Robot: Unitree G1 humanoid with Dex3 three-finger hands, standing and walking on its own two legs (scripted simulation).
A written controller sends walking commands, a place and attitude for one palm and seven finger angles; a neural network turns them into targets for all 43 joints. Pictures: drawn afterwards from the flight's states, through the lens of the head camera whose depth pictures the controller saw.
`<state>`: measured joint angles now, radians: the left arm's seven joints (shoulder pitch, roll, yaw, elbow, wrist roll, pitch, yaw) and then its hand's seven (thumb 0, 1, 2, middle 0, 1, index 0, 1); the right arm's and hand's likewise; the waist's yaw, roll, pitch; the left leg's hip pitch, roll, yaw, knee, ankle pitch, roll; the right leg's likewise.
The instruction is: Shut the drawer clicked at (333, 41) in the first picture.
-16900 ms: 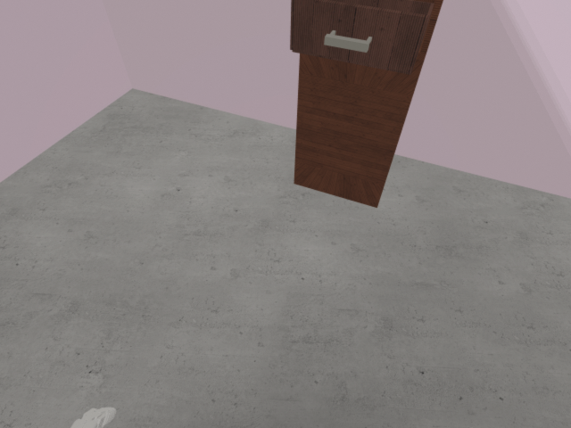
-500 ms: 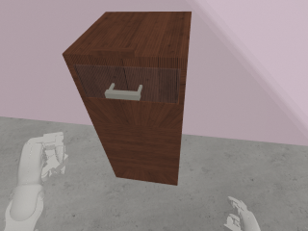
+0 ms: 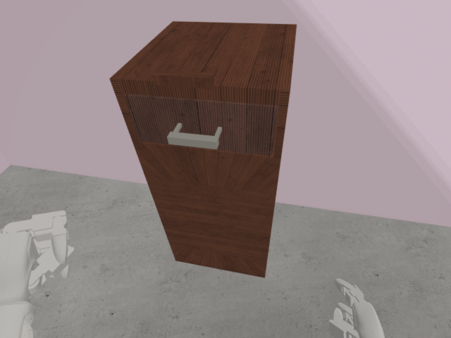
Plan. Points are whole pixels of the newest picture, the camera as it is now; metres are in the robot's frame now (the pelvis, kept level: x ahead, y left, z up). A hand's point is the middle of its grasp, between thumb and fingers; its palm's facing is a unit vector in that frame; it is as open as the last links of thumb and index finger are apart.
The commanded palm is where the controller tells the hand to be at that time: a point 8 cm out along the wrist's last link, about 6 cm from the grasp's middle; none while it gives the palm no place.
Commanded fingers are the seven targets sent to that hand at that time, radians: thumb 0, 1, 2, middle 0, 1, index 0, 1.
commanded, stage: step back with the hand held close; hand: left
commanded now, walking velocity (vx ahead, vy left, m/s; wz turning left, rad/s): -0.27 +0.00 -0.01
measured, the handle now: (195, 134) +0.56 +0.16 +0.06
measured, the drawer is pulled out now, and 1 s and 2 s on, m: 0.00 0.00 0.00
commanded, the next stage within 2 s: stop stepping back and stand still in 1.36 s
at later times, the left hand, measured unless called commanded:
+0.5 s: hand (43, 266) +0.15 +0.26 +0.15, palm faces +0.28 -0.82 -0.50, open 3.2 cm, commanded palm +0.09 +0.30 +0.17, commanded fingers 0.00 0.90 0.90 -1.40 -1.60 -1.40 -1.60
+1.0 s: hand out of the picture +0.07 +0.28 +0.15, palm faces +0.37 -0.79 -0.50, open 3.3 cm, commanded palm +0.01 +0.32 +0.17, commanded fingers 0.00 0.90 0.90 -1.40 -1.60 -1.40 -1.60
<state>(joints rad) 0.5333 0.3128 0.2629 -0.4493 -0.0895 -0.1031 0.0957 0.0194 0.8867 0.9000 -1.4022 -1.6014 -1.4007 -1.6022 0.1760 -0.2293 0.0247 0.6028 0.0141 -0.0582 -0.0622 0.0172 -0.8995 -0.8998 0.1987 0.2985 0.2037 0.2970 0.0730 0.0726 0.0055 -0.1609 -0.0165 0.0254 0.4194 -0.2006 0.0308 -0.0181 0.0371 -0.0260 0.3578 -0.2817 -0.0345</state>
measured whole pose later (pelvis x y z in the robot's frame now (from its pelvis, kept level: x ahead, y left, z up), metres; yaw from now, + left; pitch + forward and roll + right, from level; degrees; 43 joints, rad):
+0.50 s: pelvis -0.04 +0.02 -0.01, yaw -1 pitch +1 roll -1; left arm 0.64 0.43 0.37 -0.57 -0.08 -0.17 0.12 0.02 0.88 0.90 -1.40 -1.60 -1.40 -1.60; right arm 0.19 -0.24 -0.01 0.52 0.03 0.06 -0.06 0.02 -0.90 -0.90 0.20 0.30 0.20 0.30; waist 0.00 0.04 0.04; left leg -0.35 -0.02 0.06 0.48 -0.15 0.06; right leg -0.23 0.03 0.00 0.46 -0.25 0.00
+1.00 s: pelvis -0.11 +0.03 -0.02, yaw +2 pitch +0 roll -3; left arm 0.61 0.42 0.41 -0.59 -0.03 -0.26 0.13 0.02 0.88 0.90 -1.40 -1.60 -1.40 -1.60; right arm 0.21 -0.21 0.00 0.56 0.00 -0.06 -0.05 0.02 -0.90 -0.90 0.20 0.30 0.21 0.30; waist 0.00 0.03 0.06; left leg -0.48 -0.01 0.03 0.57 -0.13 0.08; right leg -0.36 0.07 0.01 0.57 -0.24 -0.01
